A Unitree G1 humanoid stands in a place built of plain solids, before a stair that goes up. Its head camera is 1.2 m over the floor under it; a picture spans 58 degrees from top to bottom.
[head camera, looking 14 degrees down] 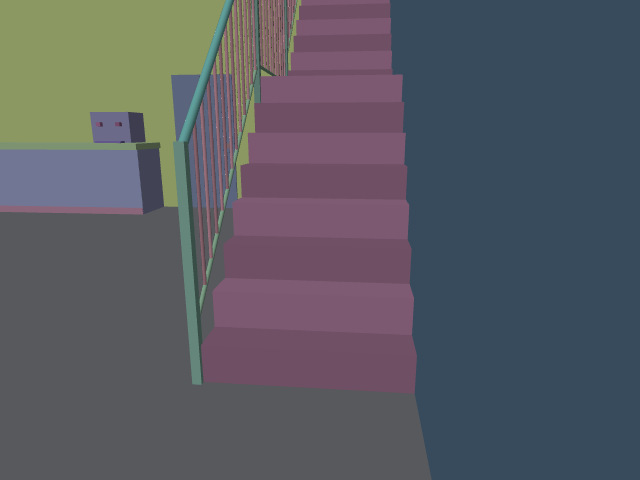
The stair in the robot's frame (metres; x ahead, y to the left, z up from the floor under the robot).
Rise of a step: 0.20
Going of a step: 0.21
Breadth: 1.03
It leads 6 degrees to the right of straight ahead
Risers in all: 8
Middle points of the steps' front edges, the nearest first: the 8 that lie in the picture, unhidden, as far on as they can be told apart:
1.86 0.07 0.20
2.07 0.05 0.40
2.27 0.03 0.60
2.48 0.01 0.80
2.69 -0.01 1.00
2.90 -0.03 1.20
3.11 -0.05 1.40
3.31 -0.07 1.60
